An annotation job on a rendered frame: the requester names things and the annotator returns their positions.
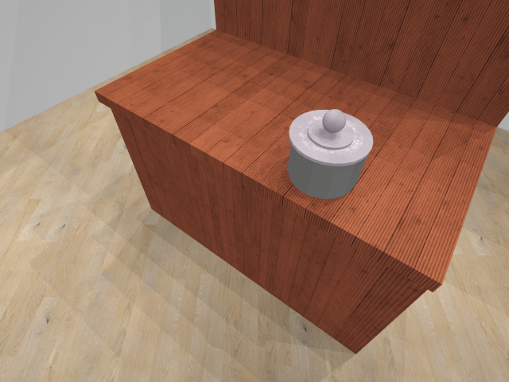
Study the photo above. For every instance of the pot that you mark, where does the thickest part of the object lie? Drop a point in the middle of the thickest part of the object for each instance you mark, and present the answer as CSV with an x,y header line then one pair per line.
x,y
320,181

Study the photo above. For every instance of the knob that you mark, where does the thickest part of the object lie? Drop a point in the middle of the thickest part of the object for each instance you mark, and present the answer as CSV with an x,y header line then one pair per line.
x,y
334,120

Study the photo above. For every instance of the lid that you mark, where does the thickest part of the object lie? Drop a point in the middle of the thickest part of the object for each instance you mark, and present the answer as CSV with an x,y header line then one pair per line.
x,y
347,147

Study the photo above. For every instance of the table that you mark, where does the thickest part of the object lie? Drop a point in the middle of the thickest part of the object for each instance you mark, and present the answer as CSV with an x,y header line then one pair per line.
x,y
207,129

